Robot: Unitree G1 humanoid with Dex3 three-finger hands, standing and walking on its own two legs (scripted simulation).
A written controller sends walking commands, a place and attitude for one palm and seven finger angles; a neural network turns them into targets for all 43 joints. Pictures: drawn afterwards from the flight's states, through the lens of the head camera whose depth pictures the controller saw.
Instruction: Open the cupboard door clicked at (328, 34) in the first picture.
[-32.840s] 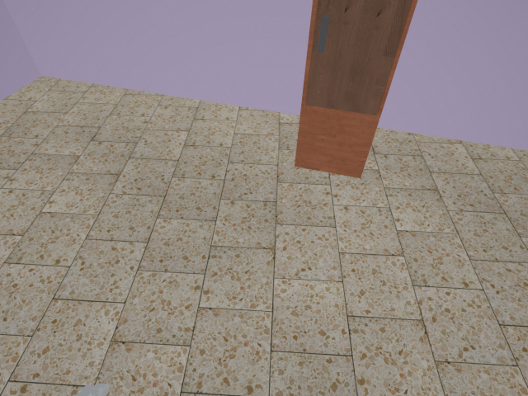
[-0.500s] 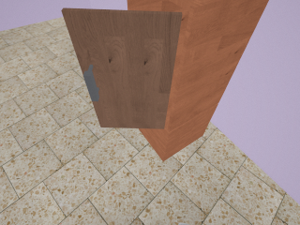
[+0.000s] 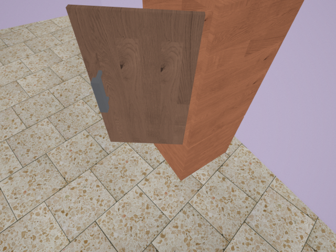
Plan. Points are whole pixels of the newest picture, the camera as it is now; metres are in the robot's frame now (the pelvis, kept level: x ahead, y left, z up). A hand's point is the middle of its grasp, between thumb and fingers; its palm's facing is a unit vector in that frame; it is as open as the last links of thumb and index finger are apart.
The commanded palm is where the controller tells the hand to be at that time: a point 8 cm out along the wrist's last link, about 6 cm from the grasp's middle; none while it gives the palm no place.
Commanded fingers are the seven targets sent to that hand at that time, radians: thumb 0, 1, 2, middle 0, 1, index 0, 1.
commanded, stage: come to a stop and stand still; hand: left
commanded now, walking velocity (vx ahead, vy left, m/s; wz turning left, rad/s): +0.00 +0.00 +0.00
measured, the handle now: (102, 91) +0.57 +0.26 +0.00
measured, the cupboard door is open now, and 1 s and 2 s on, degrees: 55 55 55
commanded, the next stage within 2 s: look again from close up in 0.64 s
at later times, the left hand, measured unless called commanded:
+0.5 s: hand out of the picture -0.04 +0.15 -0.17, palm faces -0.01 -0.97 -0.24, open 7.3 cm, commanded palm none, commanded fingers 0.00 0.90 0.90 -0.20 -0.30 -0.20 -0.30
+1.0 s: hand out of the picture -0.04 +0.14 -0.17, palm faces +0.01 -0.98 -0.20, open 7.3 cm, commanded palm none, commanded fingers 0.00 0.90 0.90 -0.20 -0.30 -0.20 -0.30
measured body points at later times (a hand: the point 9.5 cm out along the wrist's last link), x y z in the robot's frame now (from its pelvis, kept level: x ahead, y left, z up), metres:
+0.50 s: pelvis -0.06 -0.03 +0.00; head -0.06 -0.05 +0.45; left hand -0.04 +0.20 -0.15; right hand -0.05 -0.26 -0.17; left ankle -0.02 +0.10 -0.74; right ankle -0.06 -0.13 -0.74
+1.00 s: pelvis -0.03 -0.03 +0.00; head -0.02 -0.04 +0.45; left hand -0.03 +0.19 -0.15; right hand -0.04 -0.23 -0.17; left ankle -0.02 +0.10 -0.74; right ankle -0.06 -0.13 -0.74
